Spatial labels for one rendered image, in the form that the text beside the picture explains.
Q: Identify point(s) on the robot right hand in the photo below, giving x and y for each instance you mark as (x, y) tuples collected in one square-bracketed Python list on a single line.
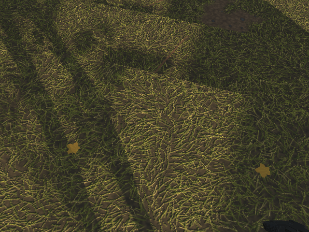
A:
[(284, 226)]

